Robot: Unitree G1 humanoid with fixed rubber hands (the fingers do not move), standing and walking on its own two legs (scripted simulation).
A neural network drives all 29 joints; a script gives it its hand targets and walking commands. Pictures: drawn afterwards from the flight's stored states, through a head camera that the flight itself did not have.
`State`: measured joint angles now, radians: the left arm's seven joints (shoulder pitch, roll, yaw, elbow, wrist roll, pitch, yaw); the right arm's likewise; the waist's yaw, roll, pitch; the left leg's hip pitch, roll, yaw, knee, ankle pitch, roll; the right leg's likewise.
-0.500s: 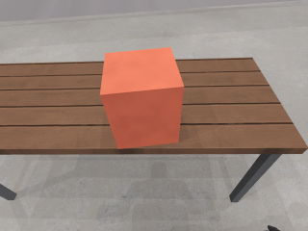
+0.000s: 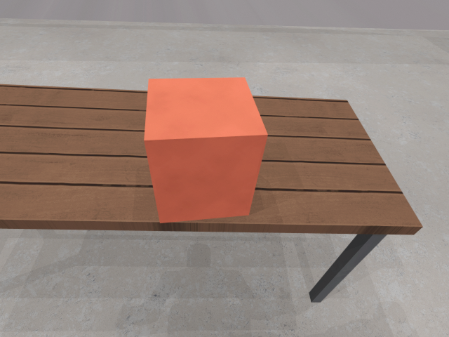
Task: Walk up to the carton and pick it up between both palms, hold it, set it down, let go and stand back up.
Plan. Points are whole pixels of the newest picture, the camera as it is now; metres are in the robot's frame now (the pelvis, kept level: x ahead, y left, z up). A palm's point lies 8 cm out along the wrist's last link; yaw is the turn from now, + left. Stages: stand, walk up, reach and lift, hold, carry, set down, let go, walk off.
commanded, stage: walk up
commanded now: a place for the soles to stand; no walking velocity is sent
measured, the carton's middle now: (201, 151) +0.51 +0.06 +0.05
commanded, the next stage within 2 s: none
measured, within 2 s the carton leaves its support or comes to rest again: neither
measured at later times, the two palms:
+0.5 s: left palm out of the picture +0.10 +0.31 -0.08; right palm out of the picture +0.12 -0.34 -0.09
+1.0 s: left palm out of the picture +0.11 +0.31 -0.09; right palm out of the picture +0.11 -0.33 -0.08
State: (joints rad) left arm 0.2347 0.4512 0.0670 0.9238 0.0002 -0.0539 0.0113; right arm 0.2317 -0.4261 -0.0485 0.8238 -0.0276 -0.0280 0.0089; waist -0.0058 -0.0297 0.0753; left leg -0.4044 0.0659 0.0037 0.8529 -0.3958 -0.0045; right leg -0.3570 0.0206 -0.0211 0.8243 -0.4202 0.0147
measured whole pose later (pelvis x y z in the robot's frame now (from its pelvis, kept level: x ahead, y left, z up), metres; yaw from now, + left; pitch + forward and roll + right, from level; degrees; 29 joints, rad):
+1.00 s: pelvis +0.01 -0.01 +0.00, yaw +1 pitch -3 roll -1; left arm 0.15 0.41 0.07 0.91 0.00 -0.06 0.00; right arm 0.21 -0.42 -0.05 0.82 -0.03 -0.05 0.01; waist -0.01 0.00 0.08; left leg -0.39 0.03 0.00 0.82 -0.37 -0.01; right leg -0.35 0.01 -0.03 0.81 -0.40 -0.03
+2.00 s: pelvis +0.00 -0.02 +0.00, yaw +0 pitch -4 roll +0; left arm 0.09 0.41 0.07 0.93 0.00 -0.03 -0.02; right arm 0.21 -0.42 -0.05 0.84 -0.03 -0.05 0.01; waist -0.01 -0.01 0.08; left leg -0.38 0.03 0.00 0.79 -0.35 -0.02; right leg -0.35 0.01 -0.03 0.80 -0.38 -0.03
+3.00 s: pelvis -0.02 -0.03 +0.02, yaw +0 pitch -6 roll +1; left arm 0.21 0.32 0.07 0.34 0.00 0.18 0.08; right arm 0.16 -0.21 -0.09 0.70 0.00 -0.25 0.07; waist -0.01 -0.08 0.09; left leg -0.26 0.03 0.00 0.58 -0.22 -0.03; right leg -0.25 0.01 -0.03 0.63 -0.28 -0.03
